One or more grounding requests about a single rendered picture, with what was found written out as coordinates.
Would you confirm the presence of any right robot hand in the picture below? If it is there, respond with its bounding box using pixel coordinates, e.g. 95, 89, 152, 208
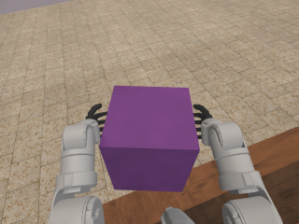
193, 104, 213, 139

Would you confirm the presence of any left robot hand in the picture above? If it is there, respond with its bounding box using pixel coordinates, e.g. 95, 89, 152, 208
85, 104, 107, 139

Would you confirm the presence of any right robot thigh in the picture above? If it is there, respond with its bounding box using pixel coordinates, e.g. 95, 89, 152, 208
160, 208, 195, 224

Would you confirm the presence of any right robot upper arm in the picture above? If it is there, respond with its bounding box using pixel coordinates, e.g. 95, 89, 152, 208
221, 196, 282, 224

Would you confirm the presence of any right robot forearm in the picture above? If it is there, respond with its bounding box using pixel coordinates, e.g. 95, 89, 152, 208
200, 118, 283, 224

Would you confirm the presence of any left robot forearm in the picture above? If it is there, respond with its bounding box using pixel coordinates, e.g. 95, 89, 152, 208
48, 119, 101, 224

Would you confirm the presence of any carton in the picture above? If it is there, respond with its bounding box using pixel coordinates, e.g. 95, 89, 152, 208
99, 85, 200, 192

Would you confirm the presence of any left robot upper arm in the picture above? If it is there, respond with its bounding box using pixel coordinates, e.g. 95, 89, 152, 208
49, 195, 105, 224

